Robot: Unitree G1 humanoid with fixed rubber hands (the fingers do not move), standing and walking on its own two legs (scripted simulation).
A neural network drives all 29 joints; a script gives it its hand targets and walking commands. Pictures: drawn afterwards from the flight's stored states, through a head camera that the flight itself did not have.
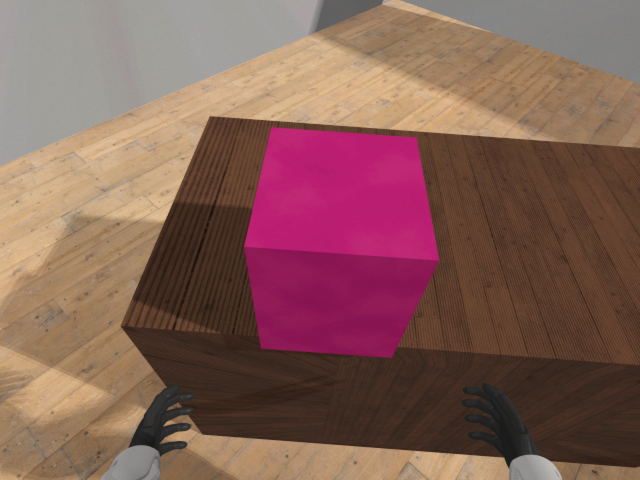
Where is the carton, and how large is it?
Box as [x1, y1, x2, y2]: [244, 127, 438, 357]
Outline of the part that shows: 271,127 244,245 261,348 391,357 438,261 416,138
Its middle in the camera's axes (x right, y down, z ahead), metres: +0.02 +0.02 +0.56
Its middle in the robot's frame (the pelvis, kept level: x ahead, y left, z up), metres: +0.40 +0.02 +0.04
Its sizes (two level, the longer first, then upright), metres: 0.210 0.200 0.250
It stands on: a pedestal, 0.69 m high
